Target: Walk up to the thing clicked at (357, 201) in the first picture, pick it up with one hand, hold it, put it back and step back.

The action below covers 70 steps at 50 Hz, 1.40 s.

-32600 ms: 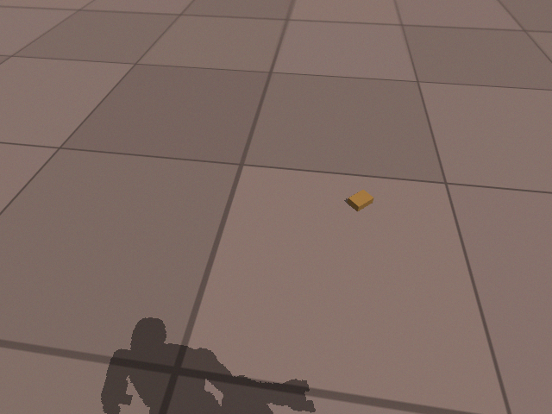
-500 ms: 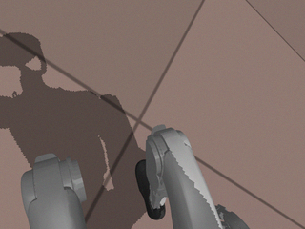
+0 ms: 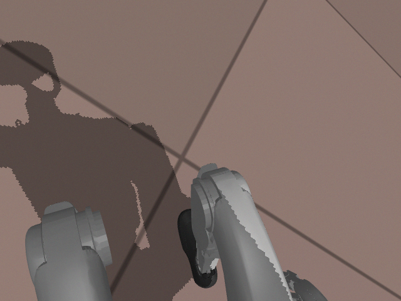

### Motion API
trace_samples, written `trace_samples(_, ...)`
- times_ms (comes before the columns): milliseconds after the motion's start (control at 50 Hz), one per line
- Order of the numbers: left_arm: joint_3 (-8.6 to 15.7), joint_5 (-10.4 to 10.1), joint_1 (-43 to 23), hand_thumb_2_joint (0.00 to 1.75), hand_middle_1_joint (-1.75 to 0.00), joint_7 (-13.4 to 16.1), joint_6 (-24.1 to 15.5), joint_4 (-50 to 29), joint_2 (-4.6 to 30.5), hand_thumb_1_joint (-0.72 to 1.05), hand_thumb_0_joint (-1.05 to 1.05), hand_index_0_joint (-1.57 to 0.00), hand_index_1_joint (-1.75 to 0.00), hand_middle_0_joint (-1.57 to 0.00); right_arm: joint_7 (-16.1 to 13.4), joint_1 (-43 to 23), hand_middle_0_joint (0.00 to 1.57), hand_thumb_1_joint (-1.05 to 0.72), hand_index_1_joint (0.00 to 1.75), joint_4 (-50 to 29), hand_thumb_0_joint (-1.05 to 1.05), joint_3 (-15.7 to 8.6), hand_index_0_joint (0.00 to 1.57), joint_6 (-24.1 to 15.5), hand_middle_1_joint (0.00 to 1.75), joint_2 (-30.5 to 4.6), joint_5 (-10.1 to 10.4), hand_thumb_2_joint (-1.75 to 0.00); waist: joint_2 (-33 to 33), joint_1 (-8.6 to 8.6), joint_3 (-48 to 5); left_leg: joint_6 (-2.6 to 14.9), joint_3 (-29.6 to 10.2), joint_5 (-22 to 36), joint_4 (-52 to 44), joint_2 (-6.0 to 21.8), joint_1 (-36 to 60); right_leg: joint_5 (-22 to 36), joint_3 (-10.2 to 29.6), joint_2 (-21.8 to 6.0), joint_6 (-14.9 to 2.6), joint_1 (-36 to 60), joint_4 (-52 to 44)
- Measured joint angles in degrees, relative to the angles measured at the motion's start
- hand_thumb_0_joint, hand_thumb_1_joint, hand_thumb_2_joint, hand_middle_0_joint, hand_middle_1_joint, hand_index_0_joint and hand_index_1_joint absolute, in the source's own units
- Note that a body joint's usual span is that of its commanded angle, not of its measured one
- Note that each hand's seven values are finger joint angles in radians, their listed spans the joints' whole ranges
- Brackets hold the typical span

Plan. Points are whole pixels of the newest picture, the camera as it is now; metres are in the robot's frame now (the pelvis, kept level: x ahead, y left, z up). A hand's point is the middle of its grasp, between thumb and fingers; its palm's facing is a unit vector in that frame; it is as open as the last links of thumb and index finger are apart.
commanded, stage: rise first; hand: left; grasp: from above
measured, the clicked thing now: out of the picture +0.49 +0.36 -0.30
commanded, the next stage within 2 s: approach in 0.44 s
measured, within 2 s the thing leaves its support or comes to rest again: neither
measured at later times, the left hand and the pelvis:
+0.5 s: hand out of the picture +0.45 +0.40 -0.17, palm faces -0.45 -0.09 -0.89, open 12.4 cm; pelvis +0.00 +0.00 +0.00, yaw +0 degrees
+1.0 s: hand out of the picture +0.49 +0.35 -0.16, palm faces -0.41 -0.06 -0.91, open 12.2 cm; pelvis +0.00 +0.00 +0.00, yaw +0 degrees
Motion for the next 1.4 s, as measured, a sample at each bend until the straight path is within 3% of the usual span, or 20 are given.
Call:
trace_samples(420, -0.6, -0.9, -0.1, 0.77, -0.69, -1.3, 0.9, -0.7, -0.5, -0.22, 0.0, -0.36, -0.7, -0.37, 0.0, -0.1, 0.2, -0.9, 0.3, -0.2, 0.0, -0.3, 0.21, -0.2, 0.3, -0.1, 0.3, -0.89, 0.3, 0.13, -0.1, 0.0, 0.2, 0.3, -0.3, -0.1, 0.0, 0.1, 0.1, -0.2, -0.04, 0.0, -0.2)
trace_samples(600, 0.0, -0.2, -0.6, 0.78, -0.7, -0.9, -0.2, -0.9, -0.1, -0.24, 0.0, -0.35, -0.71, -0.36, -0.1, 0.0, 0.2, -0.9, 0.3, -0.5, -0.01, 0.0, 0.21, 0.0, 0.3, -0.2, 0.1, -0.89, 0.0, 0.06, 0.2, -0.23, -0.2, 0.4, -0.2, -0.3, 0.0, 0.2, -0.2, -0.2, -0.18, 0.0, -0.2)
trace_samples(660, -1.0, 0.0, -1.6, 0.78, -0.72, -0.8, 0.3, -0.6, -0.2, -0.24, 0.0, -0.35, -0.73, -0.36, -0.1, 0.2, 0.2, -0.9, 0.3, -0.3, -0.01, -0.2, 0.21, -0.1, 0.3, -0.1, 0.0, -0.89, -0.1, -0.09, -0.2, -0.23, 0.0, 0.4, -0.2, -0.3, -0.1, 0.2, 0.0, -0.2, -0.12, -0.1, 0.0)
trace_samples(820, -4.9, 0.0, -5.2, 0.77, -0.74, -0.7, 2.7, 0.0, -2.6, -0.24, 0.0, -0.36, -0.75, -0.36, -0.1, 0.9, 0.2, -0.9, 0.3, -0.4, -0.01, -0.2, 0.2, -0.8, 0.3, 0.3, -0.1, -0.89, -0.2, -1.51, -0.8, -0.36, 0.2, 0.8, -0.6, -0.3, -0.5, 0.6, 0.1, -0.3, -0.45, -0.7, -0.2)
trace_samples(1000, -2.6, 0.0, -4.6, 0.76, -0.73, 0.3, 6.6, 1.1, -3.6, -0.22, 0.0, -0.38, -0.73, -0.38, -0.5, 2.2, 0.2, -0.9, 0.3, -2.6, -0.01, 0.7, 0.2, -1.0, 0.3, -0.5, 0.7, -0.89, 1.7, -4.06, -0.3, -0.19, 0.3, 1.0, -1.2, 0.1, -1.0, 1.1, 0.1, -0.1, -0.24, -1.4, -0.9)
trace_samples(1120, -1.7, -3.0, -1.9, 0.75, -0.71, -2.3, 7.9, -1.0, -3.6, -0.21, 0.0, -0.38, -0.71, -0.39, -0.5, 3.0, 0.2, -0.9, 0.3, -3.0, 0.0, 1.1, 0.2, -0.9, 0.3, -0.9, 1.5, -0.89, 2.1, -3.42, 0.9, -0.13, 0.7, 1.3, -1.8, 0.3, -0.7, 1.4, 0.5, 0.0, 0.29, -1.3, -1.2)
trace_samples(1240, -2.3, -4.8, -1.4, 0.74, -0.69, -4.3, 5.9, -2.6, -2.9, -0.21, 0.0, -0.39, -0.7, -0.4, -0.8, 2.7, 0.2, -0.9, 0.3, -2.4, 0.0, 1.0, 0.21, -0.8, 0.3, -1.1, 1.3, -0.89, 1.5, -1.79, 1.7, -0.41, 0.5, 1.3, -2.0, 0.0, -0.4, 1.3, 0.3, -0.3, 0.1, -0.9, -1.4)
trace_samples(1400, -2.9, -2.3, -3.8, 0.74, -0.68, -2.8, 2.1, -1.9, -1.2, -0.19, 0.0, -0.41, -0.69, -0.42, -1.0, 1.0, 0.2, -0.91, 0.3, -2.3, 0.0, 1.2, 0.21, -0.5, 0.3, -1.5, 0.0, -0.89, -0.3, -1.5, 2.0, -0.82, -0.5, 0.9, -1.2, -0.4, 0.1, 0.9, -0.5, -0.4, -0.15, -0.1, -1.1)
